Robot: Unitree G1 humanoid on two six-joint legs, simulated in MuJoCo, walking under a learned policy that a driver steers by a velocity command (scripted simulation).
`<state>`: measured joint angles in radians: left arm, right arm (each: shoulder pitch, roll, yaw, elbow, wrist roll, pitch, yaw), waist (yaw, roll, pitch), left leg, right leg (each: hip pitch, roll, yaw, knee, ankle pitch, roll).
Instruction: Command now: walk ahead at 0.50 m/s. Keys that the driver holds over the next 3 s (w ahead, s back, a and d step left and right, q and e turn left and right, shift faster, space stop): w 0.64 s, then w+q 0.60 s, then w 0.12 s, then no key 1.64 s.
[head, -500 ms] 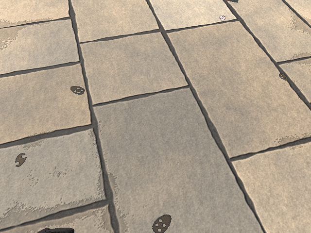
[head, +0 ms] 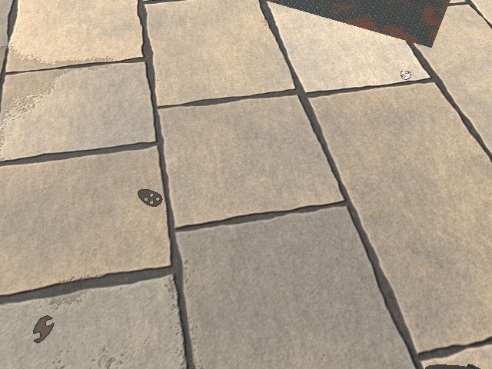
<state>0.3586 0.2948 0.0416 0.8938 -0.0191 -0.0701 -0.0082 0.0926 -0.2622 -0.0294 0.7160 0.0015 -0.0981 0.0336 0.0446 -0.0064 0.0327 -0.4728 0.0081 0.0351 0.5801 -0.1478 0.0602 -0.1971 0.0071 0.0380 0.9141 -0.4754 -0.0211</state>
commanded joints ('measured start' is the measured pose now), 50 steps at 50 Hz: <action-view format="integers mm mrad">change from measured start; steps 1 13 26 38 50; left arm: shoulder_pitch -52 -266 61 -116 -62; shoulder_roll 129 27 239 101 169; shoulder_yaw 19 13 84 42 60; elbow -106 -155 -106 -59 -4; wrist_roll -23 14 30 33 6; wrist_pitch -46 -9 -33 -50 10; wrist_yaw -5 0 -20 -5 25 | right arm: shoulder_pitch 240 249 357 155 -58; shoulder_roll -160 -154 -96 -83 -76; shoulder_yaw -49 -48 -26 -43 -39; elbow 3 78 106 63 -80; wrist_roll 2 3 -6 18 18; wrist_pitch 3 -3 35 40 34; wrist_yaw -7 -27 -46 -41 27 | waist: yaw -119 -84 71 -43 -1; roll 109 68 -90 -50 -60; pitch -173 5 -350 -5 20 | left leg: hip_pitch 598 371 108 -216 -177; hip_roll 320 174 56 134 33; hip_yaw -511 -118 -4 -137 22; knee -294 -463 418 386 23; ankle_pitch -124 213 274 78 35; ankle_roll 189 143 -3 -62 26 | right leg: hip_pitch -566 -491 472 41 341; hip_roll -75 -127 -279 -225 -292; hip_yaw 51 -1 284 26 -174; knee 370 -185 -398 -805 -620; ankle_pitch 56 558 428 538 955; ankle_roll -32 28 -238 -201 -110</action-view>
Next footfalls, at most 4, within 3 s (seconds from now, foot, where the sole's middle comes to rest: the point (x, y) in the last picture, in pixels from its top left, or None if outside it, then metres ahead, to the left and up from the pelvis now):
0.50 right None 0.44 -0.13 -0.76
1.06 left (217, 271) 0.73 0.13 -0.76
1.54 right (257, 185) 1.05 0.02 -0.76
1.86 left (188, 216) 0.91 0.23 -0.76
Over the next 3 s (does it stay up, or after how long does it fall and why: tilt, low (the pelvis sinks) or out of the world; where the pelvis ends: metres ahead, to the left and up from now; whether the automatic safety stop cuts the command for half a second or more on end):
stays up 0.94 0.11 0.01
